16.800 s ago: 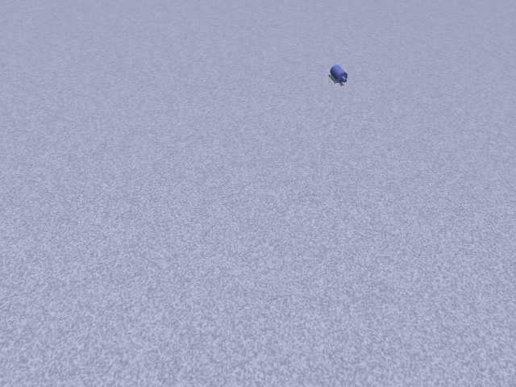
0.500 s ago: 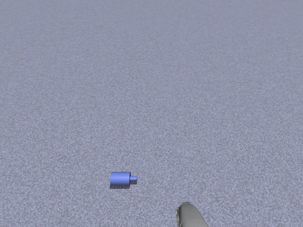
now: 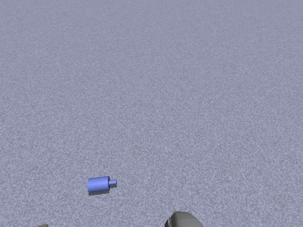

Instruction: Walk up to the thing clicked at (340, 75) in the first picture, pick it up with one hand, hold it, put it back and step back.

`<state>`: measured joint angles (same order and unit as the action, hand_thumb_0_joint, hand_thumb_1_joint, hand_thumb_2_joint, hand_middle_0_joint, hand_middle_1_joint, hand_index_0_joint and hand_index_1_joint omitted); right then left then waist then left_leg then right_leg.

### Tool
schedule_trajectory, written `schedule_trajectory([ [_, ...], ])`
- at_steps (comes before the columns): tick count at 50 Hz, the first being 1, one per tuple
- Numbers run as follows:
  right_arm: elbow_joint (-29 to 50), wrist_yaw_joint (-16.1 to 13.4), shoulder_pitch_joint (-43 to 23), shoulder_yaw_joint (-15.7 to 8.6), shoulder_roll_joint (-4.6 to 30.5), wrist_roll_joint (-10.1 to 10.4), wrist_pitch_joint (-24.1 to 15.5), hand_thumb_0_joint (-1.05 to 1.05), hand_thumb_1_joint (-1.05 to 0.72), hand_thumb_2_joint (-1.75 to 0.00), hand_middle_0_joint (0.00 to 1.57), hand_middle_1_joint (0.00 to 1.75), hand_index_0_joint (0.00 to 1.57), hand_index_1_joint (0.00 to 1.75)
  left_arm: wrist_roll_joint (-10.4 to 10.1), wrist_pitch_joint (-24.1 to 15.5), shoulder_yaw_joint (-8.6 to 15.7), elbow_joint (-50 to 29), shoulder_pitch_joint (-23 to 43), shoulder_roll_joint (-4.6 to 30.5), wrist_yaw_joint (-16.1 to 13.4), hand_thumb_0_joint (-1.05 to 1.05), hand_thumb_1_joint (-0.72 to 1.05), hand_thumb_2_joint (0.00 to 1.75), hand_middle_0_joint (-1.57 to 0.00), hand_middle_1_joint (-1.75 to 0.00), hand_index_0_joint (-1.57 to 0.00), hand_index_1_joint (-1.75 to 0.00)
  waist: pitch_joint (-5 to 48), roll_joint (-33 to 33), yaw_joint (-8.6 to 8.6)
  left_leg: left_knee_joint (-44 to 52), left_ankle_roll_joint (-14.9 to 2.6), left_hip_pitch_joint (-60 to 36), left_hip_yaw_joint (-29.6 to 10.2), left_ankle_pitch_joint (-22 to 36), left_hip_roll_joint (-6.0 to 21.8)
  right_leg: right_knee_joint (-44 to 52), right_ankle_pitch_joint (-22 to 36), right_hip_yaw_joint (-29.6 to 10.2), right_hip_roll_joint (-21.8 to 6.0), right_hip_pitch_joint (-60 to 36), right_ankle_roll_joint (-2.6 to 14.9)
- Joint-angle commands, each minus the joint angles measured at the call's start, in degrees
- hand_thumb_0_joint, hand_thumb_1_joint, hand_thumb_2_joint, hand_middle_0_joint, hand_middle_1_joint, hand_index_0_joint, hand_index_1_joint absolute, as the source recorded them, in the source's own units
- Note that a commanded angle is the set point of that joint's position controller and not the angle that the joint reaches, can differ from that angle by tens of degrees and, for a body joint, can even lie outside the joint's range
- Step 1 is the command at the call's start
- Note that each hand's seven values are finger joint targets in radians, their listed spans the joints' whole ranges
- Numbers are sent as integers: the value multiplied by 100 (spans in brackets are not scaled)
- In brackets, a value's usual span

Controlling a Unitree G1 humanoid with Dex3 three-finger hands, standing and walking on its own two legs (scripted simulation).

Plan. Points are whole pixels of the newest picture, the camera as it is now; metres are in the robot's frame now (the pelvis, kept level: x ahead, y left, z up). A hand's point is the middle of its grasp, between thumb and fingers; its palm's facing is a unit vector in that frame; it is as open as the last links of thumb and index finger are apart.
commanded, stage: walk up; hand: left
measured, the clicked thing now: (102, 183) +0.44 +0.27 -0.71
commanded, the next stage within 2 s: none
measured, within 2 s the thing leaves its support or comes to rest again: neither
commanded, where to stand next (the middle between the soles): +0.06 +0.05 m, yaw +1 degrees
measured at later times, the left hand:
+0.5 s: hand out of the picture +0.15 +0.32 -0.16, palm faces -0.06 -0.91 -0.41, open 7.4 cm
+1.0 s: hand out of the picture +0.09 +0.30 -0.13, palm faces -0.04 -0.93 -0.35, open 7.4 cm
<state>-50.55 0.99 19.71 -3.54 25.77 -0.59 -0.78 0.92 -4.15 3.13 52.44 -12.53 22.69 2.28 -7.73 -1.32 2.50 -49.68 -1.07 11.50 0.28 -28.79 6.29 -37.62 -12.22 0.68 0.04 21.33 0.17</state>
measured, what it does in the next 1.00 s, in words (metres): steps on the spot: left foot, then right foot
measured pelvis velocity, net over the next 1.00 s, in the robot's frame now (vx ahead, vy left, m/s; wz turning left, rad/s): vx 0.02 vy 0.04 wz -0.02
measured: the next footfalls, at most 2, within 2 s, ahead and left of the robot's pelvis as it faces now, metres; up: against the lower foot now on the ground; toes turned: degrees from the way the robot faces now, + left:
left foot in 0.34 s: +0.16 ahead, +0.16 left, +0.00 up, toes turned -2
right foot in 0.62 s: +0.04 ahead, -0.08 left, +0.00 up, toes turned -3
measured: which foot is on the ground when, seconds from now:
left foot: up 0.00-0.32, down 0.34-1.00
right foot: down 0.00-0.40, up 0.42-0.60, down 0.62-1.00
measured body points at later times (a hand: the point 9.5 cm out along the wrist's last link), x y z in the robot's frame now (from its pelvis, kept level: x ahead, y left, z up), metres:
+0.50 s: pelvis +0.03 +0.04 -0.01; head +0.09 +0.06 +0.44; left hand +0.15 +0.37 -0.13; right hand +0.11 -0.27 -0.12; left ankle +0.12 +0.16 -0.72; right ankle +0.04 -0.11 -0.68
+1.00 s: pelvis +0.02 +0.04 +0.02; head +0.02 +0.04 +0.47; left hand +0.09 +0.35 -0.11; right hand +0.09 -0.26 -0.11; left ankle +0.12 +0.16 -0.71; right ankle +0.00 -0.08 -0.72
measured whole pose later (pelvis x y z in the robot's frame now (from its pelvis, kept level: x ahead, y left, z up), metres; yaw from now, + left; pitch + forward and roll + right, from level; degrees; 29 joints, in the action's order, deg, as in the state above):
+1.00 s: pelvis +0.02 +0.04 +0.02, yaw -1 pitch -3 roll -1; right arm -60.3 1.8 8.7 0.1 20.7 -0.6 -0.6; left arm 0.9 -1.1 1.2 60.4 -10.4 20.8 1.1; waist -3.1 -1.5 0.1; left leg -28.6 0.1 18.7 -1.4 -8.0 0.9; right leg -29.3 -17.5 1.6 0.1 8.5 0.2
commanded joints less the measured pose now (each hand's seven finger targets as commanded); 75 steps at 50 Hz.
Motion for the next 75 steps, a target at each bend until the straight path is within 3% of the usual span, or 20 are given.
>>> schedule_trajectory([
  [1, 476, -62, 93, -314, 1268, 30, -64, 0, -90, -90, 20, 30, 20, 30, -129, -83, 546, -365, -800, 2136, -220, 0, 90, 90, -20, -30, -20, -30, 584, 681, -499, -1819, -204, 2398, -619, -321, -183, 2165, -1897, -3584, -2124, -1704, 1538],
  [4, 284, -22, 327, -273, 1074, 52, -38, 0, -90, -90, 20, 30, 20, 30, -133, -112, 403, -448, -494, 1787, -293, 0, 90, 90, -20, -30, -20, -30, 310, 713, -247, -1351, -141, 2052, -516, 484, -38, 1863, -393, -2108, -1517, -933, 1215],
  [12, 197, -43, -108, -240, 686, 78, 74, 0, -90, -90, 20, 30, 20, 30, -113, -77, 182, -670, 74, 1444, -442, 0, 90, 90, -20, -30, -20, -30, 604, 1321, -219, 307, 115, 634, -25, 1283, -248, 874, 3384, -830, -1273, -13, 1137],
  [17, 113, -84, -151, -353, 868, -11, 41, 0, -90, -90, 20, 30, 20, 30, -168, 193, 155, -724, 355, 1477, -469, 0, 90, 90, -20, -30, -20, -30, 769, 907, -13, 1407, -40, -45, 17, 2178, -521, -135, 1400, -902, -1000, 451, 725],
  [19, 284, -89, -451, -427, 1351, -95, -12, 0, -90, -90, 20, 30, 20, 30, -234, 265, 72, -687, 10, 1097, -488, 0, 90, 90, -20, -30, -20, -30, 965, -412, -194, 2304, -581, -58, -1805, 3036, 786, -1277, -176, -440, -7, 610, 207],
  [20, 340, -60, -721, -422, 1534, 8, -18, 0, -90, -90, 20, 30, 20, 30, -256, 342, 100, -538, -91, 1202, -560, 0, 90, 90, -20, -30, -20, -30, 1159, -1047, -186, 2535, -1244, 215, -2512, 2871, 1359, -1907, -2132, -328, 215, 378, 177],
  [21, 316, -44, -831, -429, 1479, -10, -17, 0, -90, -90, 20, 30, 20, 30, -194, 358, 118, -374, -88, 1321, -584, 0, 90, 90, -20, -30, -20, -30, 1077, -1009, -204, 2676, -1424, 573, -2802, 2390, 1446, -2300, -2411, -535, 89, 225, 184],
  [24, 416, -102, -1097, -337, 1173, -43, -12, 0, -90, -90, 20, 30, 20, 30, -191, 384, 177, -204, -130, 1317, -495, 0, 90, 90, -20, -30, -20, -30, 1024, -860, -270, 2321, -1038, 532, -1577, 2341, 766, -2464, -2026, -532, 90, 452, 234],
  [31, 249, -104, -1203, -159, 1045, -17, 53, 0, -90, -90, 20, 30, 20, 30, -13, 230, 163, 225, -495, 999, -391, 0, 90, 90, -20, -30, -20, -30, 1253, -928, -426, 1803, -748, 479, -1232, 1676, 537, 1138, -994, 45, 33, -1018, 145],
  [33, 246, -99, -1125, 29, 484, 103, 36, 0, -90, -90, 20, 30, 20, 30, 170, 124, 262, 171, -297, 1442, -438, 0, 90, 90, -20, -30, -20, -30, 1051, 446, -358, 779, -129, 1651, -700, 1857, -17, 1747, -695, -2065, -1139, -1581, 559],
  [34, 193, -151, -1423, -21, 594, 92, 30, 0, -90, -90, 20, 30, 20, 30, 115, 140, 285, 62, 293, 1812, -406, 0, 90, 90, -20, -30, -20, -30, 651, 860, -335, 836, -35, 1471, -391, 113, -490, 1809, -1078, -2621, -1801, -467, 1105],
  [35, -15, -166, -1235, -111, 808, 44, -10, 0, -90, -90, 20, 30, 20, 30, 110, 159, 252, -91, 823, 1813, -361, 0, 90, 90, -20, -30, -20, -30, 354, 838, -118, 724, -21, 575, -405, 31, -329, 1723, -1395, -2476, -1876, 505, 1181],
  [37, -229, -93, -1115, -119, 878, 65, -120, 0, -90, -90, 20, 30, 20, 30, 18, 151, 99, -83, 964, 1237, -312, 0, 90, 90, -20, -30, -20, -30, 333, 237, 107, 1876, -92, -110, -523, 1398, -238, 1284, -895, -940, -951, 465, 538],
  [39, -274, -63, -1312, -53, 793, 84, -171, 0, -90, -90, 20, 30, 20, 30, -51, 128, 62, 138, 586, 1038, -302, 0, 90, 90, -20, -30, -20, -30, 689, 109, -161, 2286, -342, -258, -1223, 2228, 245, 1075, -347, -524, -460, -18, 231],
  [42, -311, -26, -1494, 8, 858, 5, -115, 0, -90, -90, 20, 30, 20, 30, -20, 184, 68, 211, 466, 1125, -209, 0, 90, 90, -20, -30, -20, -30, 404, 437, -242, 2555, -220, 418, -1058, 11, -44, 1796, -2378, -965, -607, -9, 339],
  [44, -483, -4, -1424, -21, 904, -4, -78, 0, -90, -90, 20, 30, 20, 30, 9, 224, 73, 272, 614, 1125, -201, 0, 90, 90, -20, -30, -20, -30, 32, 329, -159, 2754, -106, 565, -1076, -208, -119, 1892, -2674, -942, -596, 94, 359],
  [49, -657, -3, -1450, 107, 735, 27, -173, 0, -90, -90, 20, 30, 20, 30, -47, 146, 49, 494, 512, 1027, -228, 0, 90, 90, -20, -30, -20, -30, 717, 111, -243, 2799, -68, 165, -990, 1303, -52, 1959, -929, -761, -613, -817, 319],
  [54, -815, -35, -1543, 70, 813, -2, -149, 0, -90, -90, 20, 30, 20, 30, -39, 216, 33, 547, 648, 1032, -207, 0, 90, 90, -20, -30, -20, -30, 432, 89, -224, 3085, -35, 389, -1131, 563, -20, 2094, -1501, -619, -557, -684, 269],
  [66, -1041, -119, -1553, 112, 677, 47, -191, 0, -90, -90, 20, 30, 20, 30, -104, 226, 16, 841, 724, 1001, -278, 0, 90, 90, -20, -30, -20, -30, 1133, -84, -269, 2761, -91, -300, -910, 3656, 106, 2056, 642, -291, -640, -1595, 138],
  [75, -1056, -133, -1748, 114, 603, 56, -128, 0, -90, -90, 20, 30, 20, 30, -97, 249, -12, 920, 878, 974, -304, 0, 90, 90, -20, -30, -20, -30, 1095, 94, -251, 2696, -105, -531, -737, 3885, 50, 2150, 881, -226, -698, -1583, 76],
])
